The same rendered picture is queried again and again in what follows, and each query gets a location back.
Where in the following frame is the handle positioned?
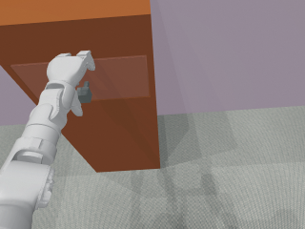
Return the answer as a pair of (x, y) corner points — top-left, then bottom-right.
(76, 81), (92, 103)

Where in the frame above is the robot left hand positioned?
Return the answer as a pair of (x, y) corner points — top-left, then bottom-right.
(47, 51), (95, 116)

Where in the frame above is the cabinet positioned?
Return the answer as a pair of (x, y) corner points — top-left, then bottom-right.
(0, 0), (160, 173)

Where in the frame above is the left robot forearm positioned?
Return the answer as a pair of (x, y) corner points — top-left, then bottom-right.
(0, 80), (75, 180)

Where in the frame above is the drawer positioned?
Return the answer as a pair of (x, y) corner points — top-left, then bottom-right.
(10, 54), (149, 100)

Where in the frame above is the left robot upper arm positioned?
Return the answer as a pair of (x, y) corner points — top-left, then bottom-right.
(0, 160), (55, 229)

